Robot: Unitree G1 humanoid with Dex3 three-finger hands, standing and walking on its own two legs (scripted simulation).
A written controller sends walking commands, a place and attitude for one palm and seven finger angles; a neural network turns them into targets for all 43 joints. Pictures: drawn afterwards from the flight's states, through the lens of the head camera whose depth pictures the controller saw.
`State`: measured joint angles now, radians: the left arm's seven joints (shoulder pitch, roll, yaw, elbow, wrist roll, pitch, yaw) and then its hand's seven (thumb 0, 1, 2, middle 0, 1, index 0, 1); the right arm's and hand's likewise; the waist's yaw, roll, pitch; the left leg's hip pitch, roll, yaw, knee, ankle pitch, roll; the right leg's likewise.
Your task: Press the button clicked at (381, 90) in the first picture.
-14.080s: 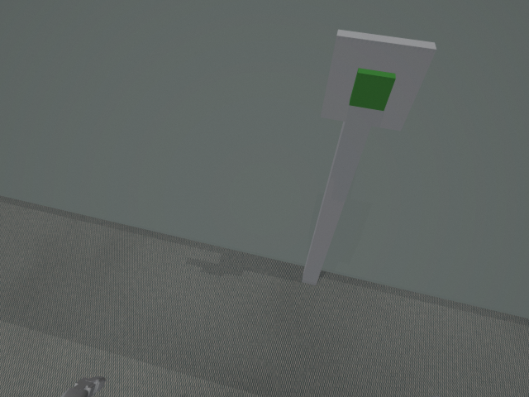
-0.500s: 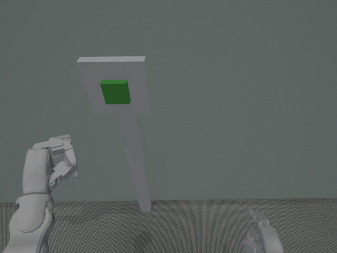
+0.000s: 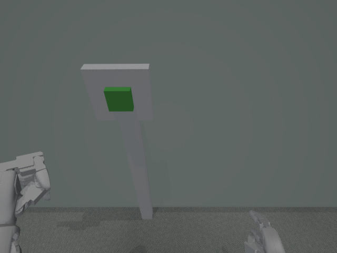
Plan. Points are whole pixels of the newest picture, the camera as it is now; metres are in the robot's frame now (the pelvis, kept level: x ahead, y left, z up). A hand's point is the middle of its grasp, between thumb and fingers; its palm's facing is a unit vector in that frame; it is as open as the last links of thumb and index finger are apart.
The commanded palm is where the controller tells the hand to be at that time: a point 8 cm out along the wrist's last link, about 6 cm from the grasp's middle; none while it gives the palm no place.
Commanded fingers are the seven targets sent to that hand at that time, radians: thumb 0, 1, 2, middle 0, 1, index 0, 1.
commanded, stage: draw the hand back to the body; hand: left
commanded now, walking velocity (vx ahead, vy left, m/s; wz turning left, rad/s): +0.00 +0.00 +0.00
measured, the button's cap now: (119, 98) +0.46 +0.21 +0.14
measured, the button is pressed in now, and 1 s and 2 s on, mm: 0 0 0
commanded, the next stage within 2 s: step back with the hand held close in 0.18 s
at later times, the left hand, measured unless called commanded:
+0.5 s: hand (55, 182) +0.18 +0.24 +0.16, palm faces +0.36 -0.82 -0.45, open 3.1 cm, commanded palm +0.12 +0.28 +0.17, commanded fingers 0.00 0.90 0.90 -1.30 -1.50 -1.30 -1.50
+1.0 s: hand (6, 232) +0.09 +0.27 +0.15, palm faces +0.38 -0.82 -0.43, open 3.1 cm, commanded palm +0.04 +0.31 +0.17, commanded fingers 0.00 0.90 0.90 -1.30 -1.50 -1.30 -1.50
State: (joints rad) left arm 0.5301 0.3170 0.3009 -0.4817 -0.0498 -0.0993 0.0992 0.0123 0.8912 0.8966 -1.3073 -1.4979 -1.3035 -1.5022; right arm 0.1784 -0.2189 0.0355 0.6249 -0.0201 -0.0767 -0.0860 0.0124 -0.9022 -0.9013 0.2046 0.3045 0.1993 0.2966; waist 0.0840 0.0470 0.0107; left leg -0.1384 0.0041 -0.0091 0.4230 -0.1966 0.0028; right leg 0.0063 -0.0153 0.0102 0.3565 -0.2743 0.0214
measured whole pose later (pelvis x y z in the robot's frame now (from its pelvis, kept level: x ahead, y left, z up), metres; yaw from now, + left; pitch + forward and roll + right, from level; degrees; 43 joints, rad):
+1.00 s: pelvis -0.09 +0.03 -0.02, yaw +1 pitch -1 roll -3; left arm 0.63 0.38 0.35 -0.61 -0.03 -0.23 0.15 0.01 0.89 0.90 -1.31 -1.50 -1.30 -1.50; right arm 0.20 -0.23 0.01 0.56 0.00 -0.03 -0.09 0.01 -0.90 -0.90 0.21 0.30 0.20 0.30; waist 0.01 0.03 0.03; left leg -0.46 0.01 -0.03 0.61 -0.20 0.02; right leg -0.30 -0.01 -0.02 0.52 -0.21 0.04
